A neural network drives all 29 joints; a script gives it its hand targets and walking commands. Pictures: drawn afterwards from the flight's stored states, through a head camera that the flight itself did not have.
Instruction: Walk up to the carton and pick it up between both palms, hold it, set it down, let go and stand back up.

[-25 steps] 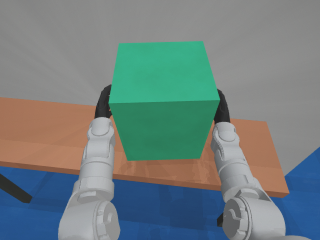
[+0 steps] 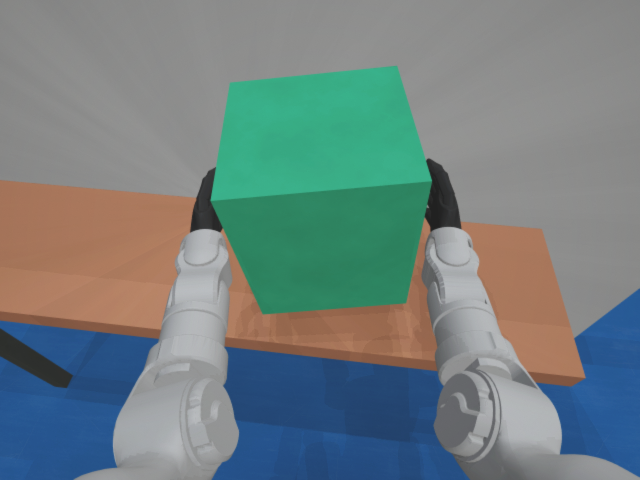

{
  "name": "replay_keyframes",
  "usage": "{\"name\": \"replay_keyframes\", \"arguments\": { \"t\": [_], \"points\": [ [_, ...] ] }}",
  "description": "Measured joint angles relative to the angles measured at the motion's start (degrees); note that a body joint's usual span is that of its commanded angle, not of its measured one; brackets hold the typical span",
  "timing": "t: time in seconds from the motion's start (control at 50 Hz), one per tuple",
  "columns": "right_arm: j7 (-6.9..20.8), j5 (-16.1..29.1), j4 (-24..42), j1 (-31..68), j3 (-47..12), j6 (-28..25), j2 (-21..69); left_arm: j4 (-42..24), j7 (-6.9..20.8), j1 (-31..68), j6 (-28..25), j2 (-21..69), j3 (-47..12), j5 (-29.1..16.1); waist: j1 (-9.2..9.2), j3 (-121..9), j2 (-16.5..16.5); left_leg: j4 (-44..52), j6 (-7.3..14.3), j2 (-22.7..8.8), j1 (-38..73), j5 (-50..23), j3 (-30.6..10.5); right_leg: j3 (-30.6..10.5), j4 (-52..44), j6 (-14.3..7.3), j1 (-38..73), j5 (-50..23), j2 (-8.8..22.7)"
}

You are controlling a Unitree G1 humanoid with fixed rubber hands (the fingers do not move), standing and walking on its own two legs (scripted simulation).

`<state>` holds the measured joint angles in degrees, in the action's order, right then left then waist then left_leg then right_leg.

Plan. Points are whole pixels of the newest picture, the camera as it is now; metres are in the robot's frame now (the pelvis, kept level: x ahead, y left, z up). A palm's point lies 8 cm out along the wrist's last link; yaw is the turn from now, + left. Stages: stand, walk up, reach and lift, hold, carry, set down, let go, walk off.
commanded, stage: set down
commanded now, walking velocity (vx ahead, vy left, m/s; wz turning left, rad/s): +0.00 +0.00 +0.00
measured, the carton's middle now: (324, 200) +0.45 -0.02 +0.08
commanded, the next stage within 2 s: none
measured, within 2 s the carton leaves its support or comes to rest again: rests again in 1.26 s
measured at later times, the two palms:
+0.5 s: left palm (230, 229) +0.45 +0.11 +0.04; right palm (441, 233) +0.42 -0.19 +0.04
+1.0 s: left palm (231, 253) +0.43 +0.12 +0.00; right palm (439, 251) +0.41 -0.18 +0.01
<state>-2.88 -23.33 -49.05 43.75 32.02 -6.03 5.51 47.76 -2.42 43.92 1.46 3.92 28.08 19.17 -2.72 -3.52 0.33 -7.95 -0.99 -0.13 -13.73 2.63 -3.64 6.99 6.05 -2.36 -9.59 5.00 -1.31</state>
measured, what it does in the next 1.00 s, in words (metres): stands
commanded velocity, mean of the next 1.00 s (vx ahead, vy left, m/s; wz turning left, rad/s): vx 0.00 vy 0.00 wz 0.00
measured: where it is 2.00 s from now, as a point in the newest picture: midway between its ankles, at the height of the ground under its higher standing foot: outside the picture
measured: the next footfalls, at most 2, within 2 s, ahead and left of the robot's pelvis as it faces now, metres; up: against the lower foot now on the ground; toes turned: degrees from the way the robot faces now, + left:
none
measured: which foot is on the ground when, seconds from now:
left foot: down 0.00-1.00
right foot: down 0.00-1.00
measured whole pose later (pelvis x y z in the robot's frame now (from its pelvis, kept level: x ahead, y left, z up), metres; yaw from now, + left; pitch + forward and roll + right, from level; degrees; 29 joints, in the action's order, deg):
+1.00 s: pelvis +0.00 +0.01 -0.01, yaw -3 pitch +26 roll +0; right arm -3.2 -21.5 -56.4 42.4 30.4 -14.7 1.2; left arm 62.7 -7.6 44.9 -12.7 2.0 22.4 13.7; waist -0.4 -15.1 1.6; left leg -9.3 -0.4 -0.5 -34.2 1.3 -0.6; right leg 2.6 7.4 -1.5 -31.2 2.4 -1.5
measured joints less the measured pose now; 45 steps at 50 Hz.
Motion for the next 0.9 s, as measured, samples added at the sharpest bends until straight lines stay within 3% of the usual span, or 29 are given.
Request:
{"name": "replay_keyframes", "arguments": {
  "t": [0.2, 0.46, 0.9],
  "points": [
    [0.31, -2.55, -0.03, 0.16, 2.14, -1.0, 0.48, 3.17, -0.22, 0.95, -2.53, -0.31, 0.73, 0.08, -0.42, -1.45, 1.02, 0.19, 0.07, 0.08, -3.01, -0.04, 0.02, -0.11, -0.08, 0.1, -3.05, 0.0, 0.07],
    [0.25, -2.86, -1.47, 0.44, 2.52, -3.49, -0.97, 7.86, -1.48, 3.04, -6.51, -0.54, 0.82, 0.13, 0.49, -3.73, 1.93, 1.0, 0.4, -0.1, -8.6, -0.66, 1.5, -1.95, -0.66, 0.43, -9.27, -1.1, -0.03],
    [-0.37, 0.4, -5.38, -2.14, -0.18, -9.34, -3.02, 13.23, -4.07, 0.86, -13.74, -1.51, -4.22, -4.22, 1.69, -10.22, 1.92, -0.31, 0.72, -0.18, -19.73, -1.64, 2.48, -3.81, -0.39, 0.92, -20.23, -3.0, -0.1]
  ]
}}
